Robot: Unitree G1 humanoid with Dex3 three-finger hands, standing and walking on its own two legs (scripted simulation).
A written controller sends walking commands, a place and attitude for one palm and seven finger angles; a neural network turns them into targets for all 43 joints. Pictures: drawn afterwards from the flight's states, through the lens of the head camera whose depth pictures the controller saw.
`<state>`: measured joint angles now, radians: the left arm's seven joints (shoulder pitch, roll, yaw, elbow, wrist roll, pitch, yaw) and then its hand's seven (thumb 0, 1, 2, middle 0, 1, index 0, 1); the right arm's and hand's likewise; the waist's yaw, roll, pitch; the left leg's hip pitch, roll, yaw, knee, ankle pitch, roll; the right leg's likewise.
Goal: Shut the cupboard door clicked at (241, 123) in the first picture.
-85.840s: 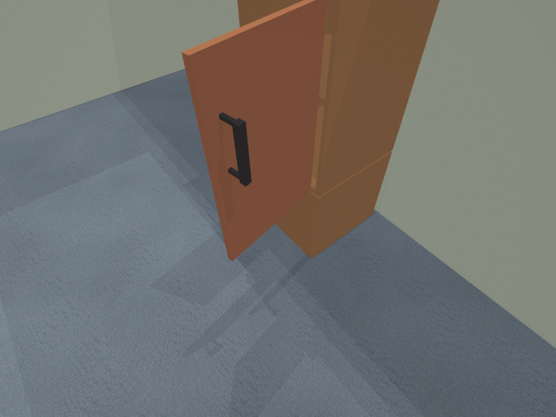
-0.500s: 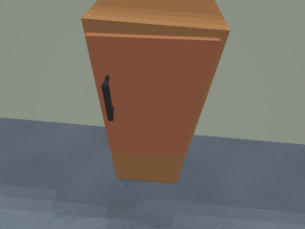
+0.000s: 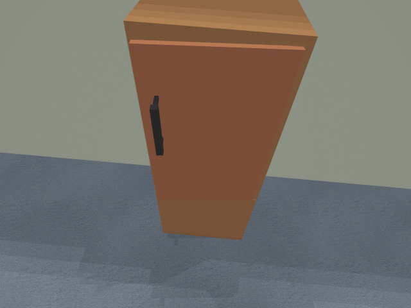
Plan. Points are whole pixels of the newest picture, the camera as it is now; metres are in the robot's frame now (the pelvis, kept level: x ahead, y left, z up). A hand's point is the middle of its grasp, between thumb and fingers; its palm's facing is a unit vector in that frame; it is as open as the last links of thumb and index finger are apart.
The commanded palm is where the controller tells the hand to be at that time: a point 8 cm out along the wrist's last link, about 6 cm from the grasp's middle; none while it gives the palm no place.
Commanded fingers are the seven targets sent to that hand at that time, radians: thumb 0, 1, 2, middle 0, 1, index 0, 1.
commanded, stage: look again from close up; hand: left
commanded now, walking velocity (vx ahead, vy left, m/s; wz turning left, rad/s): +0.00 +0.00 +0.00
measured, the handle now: (158, 127) +0.52 +0.16 +0.05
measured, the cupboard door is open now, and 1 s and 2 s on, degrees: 6 6 6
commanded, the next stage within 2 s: shuffle to correct the standing spot in 1.20 s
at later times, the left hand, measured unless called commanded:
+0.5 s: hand out of the picture -0.02 +0.14 -0.18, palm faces +0.01 -0.99 -0.15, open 7.4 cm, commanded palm none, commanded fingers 0.00 0.90 0.90 -0.20 -0.30 -0.20 -0.30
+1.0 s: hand out of the picture -0.02 +0.15 -0.18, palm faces +0.01 -0.99 -0.16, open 7.4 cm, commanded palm none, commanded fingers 0.00 0.90 0.90 -0.20 -0.30 -0.20 -0.30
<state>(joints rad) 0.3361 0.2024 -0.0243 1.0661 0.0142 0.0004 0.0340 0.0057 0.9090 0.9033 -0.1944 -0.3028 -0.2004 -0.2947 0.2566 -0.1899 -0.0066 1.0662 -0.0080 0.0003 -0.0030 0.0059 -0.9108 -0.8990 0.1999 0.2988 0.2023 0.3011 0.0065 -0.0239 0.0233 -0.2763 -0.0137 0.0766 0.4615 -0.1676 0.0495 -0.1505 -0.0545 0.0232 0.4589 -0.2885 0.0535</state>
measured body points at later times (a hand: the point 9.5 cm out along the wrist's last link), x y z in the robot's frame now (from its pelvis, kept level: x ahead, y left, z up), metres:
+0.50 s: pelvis +0.00 -0.01 +0.00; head +0.00 +0.00 +0.45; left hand -0.02 +0.20 -0.17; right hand +0.00 -0.24 -0.15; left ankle +0.05 +0.09 -0.74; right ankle -0.02 -0.16 -0.74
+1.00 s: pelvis +0.00 -0.02 +0.00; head +0.01 +0.00 +0.45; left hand -0.02 +0.20 -0.16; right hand +0.01 -0.24 -0.15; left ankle +0.05 +0.09 -0.74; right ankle -0.02 -0.16 -0.74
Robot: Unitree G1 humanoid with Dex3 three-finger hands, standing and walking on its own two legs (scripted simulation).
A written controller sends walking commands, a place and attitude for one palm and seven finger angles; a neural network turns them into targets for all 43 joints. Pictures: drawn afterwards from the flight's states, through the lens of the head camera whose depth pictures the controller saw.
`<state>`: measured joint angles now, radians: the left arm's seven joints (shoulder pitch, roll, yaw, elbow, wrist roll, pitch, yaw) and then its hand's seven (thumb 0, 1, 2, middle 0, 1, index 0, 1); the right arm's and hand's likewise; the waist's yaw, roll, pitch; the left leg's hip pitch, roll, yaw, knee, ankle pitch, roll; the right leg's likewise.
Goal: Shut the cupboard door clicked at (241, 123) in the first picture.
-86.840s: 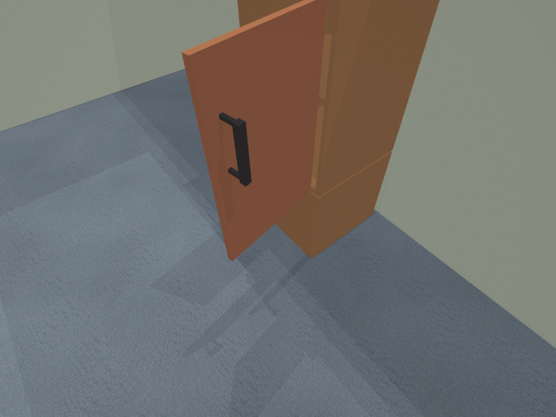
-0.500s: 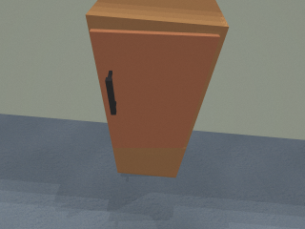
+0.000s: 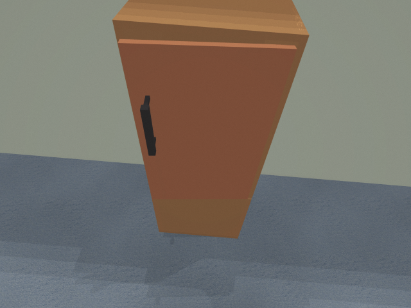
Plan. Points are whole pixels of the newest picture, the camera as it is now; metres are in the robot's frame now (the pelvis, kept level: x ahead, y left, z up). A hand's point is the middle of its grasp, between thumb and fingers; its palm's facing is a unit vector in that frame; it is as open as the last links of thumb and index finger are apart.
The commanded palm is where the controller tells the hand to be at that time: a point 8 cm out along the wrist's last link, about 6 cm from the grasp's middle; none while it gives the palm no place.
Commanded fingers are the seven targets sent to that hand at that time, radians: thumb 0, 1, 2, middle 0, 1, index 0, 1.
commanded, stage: look again from close up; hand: left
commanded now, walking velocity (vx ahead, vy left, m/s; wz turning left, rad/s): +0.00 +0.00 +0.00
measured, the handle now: (149, 127) +0.51 +0.18 +0.04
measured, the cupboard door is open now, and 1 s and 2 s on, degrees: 6 6 6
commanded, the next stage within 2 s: shuffle to correct the standing spot in 0.20 s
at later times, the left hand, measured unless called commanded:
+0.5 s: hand out of the picture -0.02 +0.16 -0.18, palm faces +0.05 -0.99 -0.16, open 7.4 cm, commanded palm none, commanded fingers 0.00 0.90 0.90 -0.20 -0.30 -0.20 -0.30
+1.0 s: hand out of the picture +0.02 +0.12 -0.18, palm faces +0.12 -0.98 -0.14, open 7.4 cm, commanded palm none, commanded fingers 0.00 0.90 0.90 -0.20 -0.30 -0.20 -0.30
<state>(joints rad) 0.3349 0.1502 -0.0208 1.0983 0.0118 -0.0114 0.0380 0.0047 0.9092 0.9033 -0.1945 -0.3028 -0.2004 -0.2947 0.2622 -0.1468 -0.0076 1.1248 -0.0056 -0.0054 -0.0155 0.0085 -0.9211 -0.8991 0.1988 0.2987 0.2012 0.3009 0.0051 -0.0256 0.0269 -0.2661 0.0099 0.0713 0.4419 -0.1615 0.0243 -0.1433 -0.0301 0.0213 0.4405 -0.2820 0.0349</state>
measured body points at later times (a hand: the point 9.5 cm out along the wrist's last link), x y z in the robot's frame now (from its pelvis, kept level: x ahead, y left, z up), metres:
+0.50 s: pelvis +0.01 -0.01 +0.00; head +0.01 +0.01 +0.45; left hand -0.02 +0.21 -0.17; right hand +0.02 -0.23 -0.16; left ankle +0.05 +0.10 -0.74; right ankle -0.03 -0.14 -0.74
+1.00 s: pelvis +0.07 -0.02 +0.00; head +0.10 +0.00 +0.45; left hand +0.02 +0.17 -0.17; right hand +0.12 -0.25 -0.15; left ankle +0.05 +0.10 -0.74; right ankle -0.02 -0.14 -0.73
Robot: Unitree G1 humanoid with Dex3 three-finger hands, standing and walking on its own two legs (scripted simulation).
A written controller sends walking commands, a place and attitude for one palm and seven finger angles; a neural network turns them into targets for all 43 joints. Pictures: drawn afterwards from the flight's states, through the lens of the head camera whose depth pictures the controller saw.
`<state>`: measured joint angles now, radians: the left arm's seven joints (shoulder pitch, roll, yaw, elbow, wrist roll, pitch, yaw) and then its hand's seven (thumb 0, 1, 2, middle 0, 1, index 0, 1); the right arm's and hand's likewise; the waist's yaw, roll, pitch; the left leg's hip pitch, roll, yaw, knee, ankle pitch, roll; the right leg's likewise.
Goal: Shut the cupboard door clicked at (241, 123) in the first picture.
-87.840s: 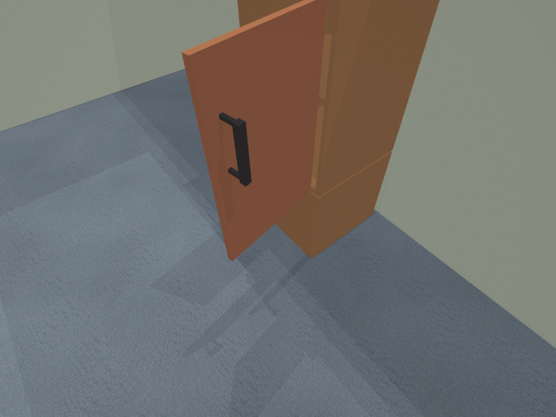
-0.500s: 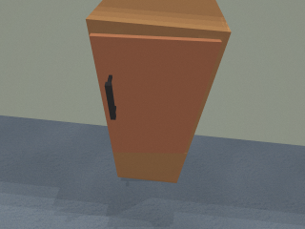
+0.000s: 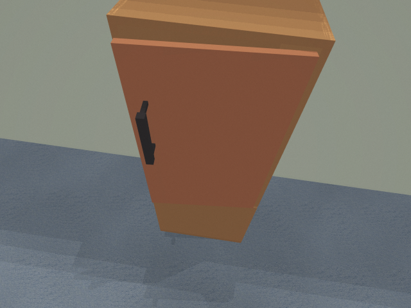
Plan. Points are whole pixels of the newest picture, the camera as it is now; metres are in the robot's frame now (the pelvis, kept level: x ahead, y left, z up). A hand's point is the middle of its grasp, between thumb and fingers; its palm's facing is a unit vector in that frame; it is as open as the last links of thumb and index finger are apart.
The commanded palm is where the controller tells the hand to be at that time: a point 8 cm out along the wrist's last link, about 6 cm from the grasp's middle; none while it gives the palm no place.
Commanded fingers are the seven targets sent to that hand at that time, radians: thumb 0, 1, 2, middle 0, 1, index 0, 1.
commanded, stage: come to a stop and stand still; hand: left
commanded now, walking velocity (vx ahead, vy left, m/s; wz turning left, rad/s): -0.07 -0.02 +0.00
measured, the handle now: (147, 134) +0.46 +0.18 +0.05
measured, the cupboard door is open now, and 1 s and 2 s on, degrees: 6 6 6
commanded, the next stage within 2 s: look again from close up in 0.88 s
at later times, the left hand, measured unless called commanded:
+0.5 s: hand out of the picture -0.06 +0.17 -0.17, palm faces +0.04 -0.98 -0.18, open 7.4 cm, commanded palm none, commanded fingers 0.00 0.90 0.90 -0.20 -0.30 -0.20 -0.30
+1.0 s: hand out of the picture -0.12 +0.15 -0.18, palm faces +0.06 -0.99 -0.13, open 7.4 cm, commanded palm none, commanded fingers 0.00 0.90 0.90 -0.20 -0.30 -0.20 -0.30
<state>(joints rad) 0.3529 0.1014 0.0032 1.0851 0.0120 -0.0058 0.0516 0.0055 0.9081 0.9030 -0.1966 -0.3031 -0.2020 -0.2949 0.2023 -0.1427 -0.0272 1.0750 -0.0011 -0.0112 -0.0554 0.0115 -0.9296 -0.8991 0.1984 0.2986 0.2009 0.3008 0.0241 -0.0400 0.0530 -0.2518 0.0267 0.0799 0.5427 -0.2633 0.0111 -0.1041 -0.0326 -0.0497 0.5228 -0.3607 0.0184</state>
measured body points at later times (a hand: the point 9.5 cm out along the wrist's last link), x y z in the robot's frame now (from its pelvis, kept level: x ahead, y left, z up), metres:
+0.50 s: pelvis -0.06 +0.00 +0.00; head -0.05 +0.01 +0.45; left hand -0.06 +0.22 -0.16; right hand -0.05 -0.23 -0.15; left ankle -0.01 +0.12 -0.74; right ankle -0.10 -0.12 -0.74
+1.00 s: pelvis -0.06 +0.01 +0.00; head -0.05 +0.02 +0.45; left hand -0.12 +0.21 -0.16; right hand -0.08 -0.20 -0.16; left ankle -0.01 +0.12 -0.74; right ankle -0.10 -0.12 -0.74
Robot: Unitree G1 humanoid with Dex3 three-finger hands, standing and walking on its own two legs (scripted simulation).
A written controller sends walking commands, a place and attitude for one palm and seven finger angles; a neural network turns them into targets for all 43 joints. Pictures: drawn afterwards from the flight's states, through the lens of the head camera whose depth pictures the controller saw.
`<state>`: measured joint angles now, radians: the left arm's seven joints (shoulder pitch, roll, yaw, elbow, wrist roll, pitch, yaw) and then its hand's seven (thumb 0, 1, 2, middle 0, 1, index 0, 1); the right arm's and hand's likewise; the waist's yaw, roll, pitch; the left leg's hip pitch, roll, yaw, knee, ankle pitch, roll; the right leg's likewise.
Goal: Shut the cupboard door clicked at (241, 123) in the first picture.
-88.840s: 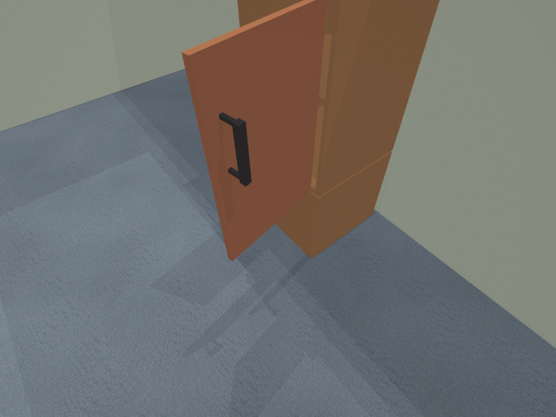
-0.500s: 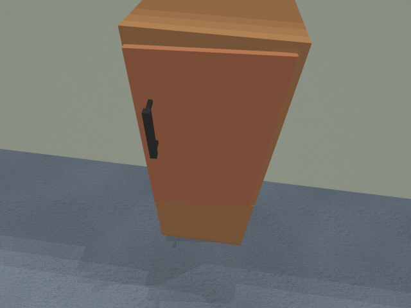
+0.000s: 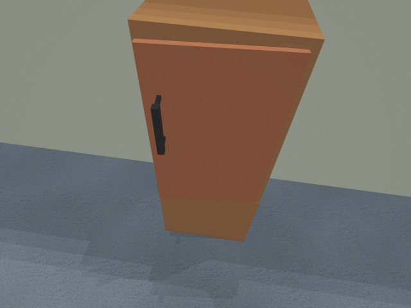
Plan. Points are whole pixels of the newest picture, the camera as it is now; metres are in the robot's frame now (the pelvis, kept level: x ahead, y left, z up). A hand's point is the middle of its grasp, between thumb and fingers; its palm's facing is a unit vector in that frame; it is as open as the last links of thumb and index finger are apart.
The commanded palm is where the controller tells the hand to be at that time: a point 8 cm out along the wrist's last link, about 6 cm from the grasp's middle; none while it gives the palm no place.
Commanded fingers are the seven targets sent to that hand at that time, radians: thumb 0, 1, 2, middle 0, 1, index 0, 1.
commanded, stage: look again from close up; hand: left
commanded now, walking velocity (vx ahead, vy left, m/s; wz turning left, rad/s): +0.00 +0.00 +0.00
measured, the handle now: (159, 126) +0.52 +0.16 +0.04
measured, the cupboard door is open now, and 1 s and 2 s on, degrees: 6 6 6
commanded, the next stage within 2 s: raise the hand and make a fist in 2.00 s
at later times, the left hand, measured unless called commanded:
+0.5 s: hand out of the picture +0.04 +0.19 -0.18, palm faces -0.01 -0.97 -0.24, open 7.4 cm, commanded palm none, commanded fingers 0.00 0.90 0.90 -0.20 -0.30 -0.20 -0.30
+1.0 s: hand out of the picture +0.02 +0.17 -0.18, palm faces -0.01 -0.98 -0.21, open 7.4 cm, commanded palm none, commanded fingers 0.00 0.90 0.90 -0.20 -0.30 -0.20 -0.30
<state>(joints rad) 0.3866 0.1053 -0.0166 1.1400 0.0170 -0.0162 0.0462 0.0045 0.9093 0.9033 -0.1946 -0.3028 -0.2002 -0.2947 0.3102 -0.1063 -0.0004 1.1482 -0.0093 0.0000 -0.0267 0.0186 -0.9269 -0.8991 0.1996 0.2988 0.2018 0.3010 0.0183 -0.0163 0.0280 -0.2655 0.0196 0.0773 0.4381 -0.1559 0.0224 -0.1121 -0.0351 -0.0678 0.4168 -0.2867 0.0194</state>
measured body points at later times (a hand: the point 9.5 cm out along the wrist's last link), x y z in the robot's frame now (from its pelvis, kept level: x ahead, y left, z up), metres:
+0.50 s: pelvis +0.01 +0.01 -0.01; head +0.02 +0.00 +0.44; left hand +0.04 +0.24 -0.16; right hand +0.03 -0.22 -0.16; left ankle +0.05 +0.10 -0.74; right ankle -0.04 -0.13 -0.74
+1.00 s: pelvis +0.02 -0.01 +0.00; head +0.03 +0.00 +0.45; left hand +0.02 +0.22 -0.16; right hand +0.06 -0.24 -0.16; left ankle +0.05 +0.10 -0.74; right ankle -0.04 -0.13 -0.74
